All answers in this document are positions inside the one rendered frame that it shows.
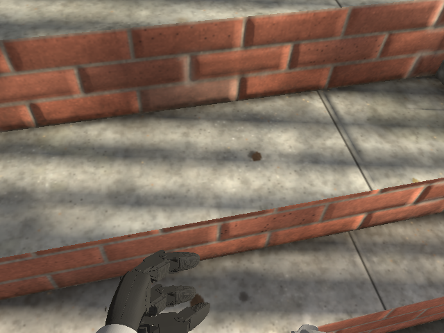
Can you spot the robot left hand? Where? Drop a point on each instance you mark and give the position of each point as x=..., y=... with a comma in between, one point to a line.
x=136, y=305

